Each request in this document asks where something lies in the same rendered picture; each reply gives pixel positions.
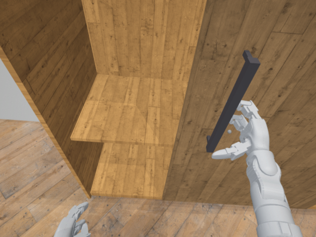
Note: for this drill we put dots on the handle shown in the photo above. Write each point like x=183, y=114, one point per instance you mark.
x=242, y=83

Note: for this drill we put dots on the robot right hand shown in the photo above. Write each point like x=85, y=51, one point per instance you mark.
x=256, y=132

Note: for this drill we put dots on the robot left hand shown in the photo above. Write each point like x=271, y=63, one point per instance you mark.
x=68, y=226

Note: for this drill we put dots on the robot right forearm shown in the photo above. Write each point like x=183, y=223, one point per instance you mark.
x=270, y=205

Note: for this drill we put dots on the wardrobe door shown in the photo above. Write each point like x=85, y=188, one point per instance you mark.
x=282, y=35

